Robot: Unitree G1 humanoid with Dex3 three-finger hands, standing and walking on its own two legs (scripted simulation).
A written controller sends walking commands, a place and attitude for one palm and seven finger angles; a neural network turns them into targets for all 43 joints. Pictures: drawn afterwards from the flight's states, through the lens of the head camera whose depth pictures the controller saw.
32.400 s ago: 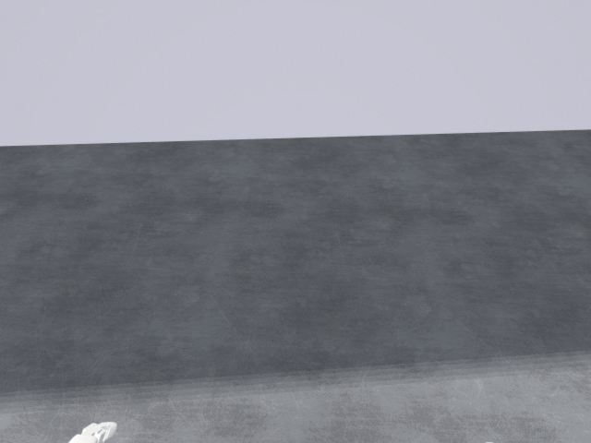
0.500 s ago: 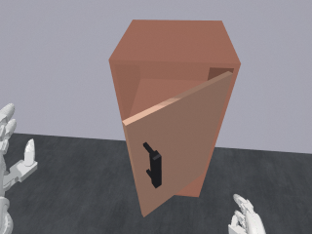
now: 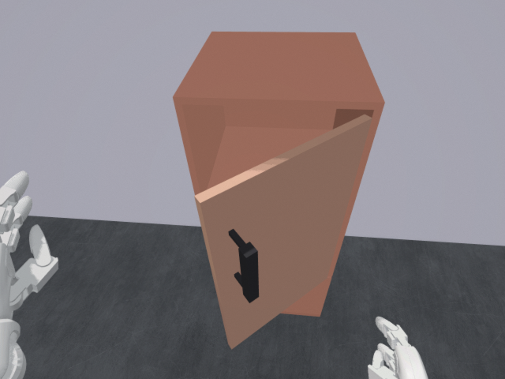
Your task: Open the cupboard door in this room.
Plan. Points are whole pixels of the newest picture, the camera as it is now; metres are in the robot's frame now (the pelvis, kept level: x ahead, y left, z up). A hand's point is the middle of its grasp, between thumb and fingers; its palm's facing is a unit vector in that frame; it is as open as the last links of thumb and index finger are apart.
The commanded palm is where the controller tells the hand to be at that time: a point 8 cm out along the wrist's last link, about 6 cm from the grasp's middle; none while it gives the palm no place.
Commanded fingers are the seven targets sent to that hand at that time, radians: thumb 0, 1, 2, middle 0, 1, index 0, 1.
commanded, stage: step back with the hand held close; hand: left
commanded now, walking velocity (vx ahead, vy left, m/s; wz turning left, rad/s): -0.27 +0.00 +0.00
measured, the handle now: (243, 266) +0.31 +0.06 +0.00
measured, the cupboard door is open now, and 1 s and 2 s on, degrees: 41 41 41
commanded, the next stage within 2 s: stop stepping back and stand still in 1.10 s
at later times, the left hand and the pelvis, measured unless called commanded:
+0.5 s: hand (18, 314) +0.13 +0.27 +0.16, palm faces +0.46 -0.75 -0.48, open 7.4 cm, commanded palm +0.07 +0.31 +0.18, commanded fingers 0.00 0.90 0.90 -0.20 -0.30 -0.20 -0.30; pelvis -0.07 +0.01 -0.01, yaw -1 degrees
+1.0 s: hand out of the picture +0.04 +0.29 +0.16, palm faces +0.47 -0.75 -0.47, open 7.4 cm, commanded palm -0.03 +0.33 +0.18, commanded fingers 0.00 0.90 0.90 -0.20 -0.30 -0.20 -0.30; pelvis -0.15 +0.02 -0.02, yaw +4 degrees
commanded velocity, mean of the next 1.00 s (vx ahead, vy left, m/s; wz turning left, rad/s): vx -0.31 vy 0.00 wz -0.02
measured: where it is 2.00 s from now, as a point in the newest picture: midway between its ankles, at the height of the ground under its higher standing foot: outside the picture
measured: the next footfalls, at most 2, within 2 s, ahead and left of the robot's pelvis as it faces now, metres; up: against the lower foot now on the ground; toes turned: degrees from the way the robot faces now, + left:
right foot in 1.28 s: -0.28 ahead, -0.11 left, +0.00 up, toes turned -2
left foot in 1.44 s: -0.19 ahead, +0.09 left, +0.00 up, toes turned -2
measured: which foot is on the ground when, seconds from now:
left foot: down 0.00-1.00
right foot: down 0.00-0.98, up 1.00-1.00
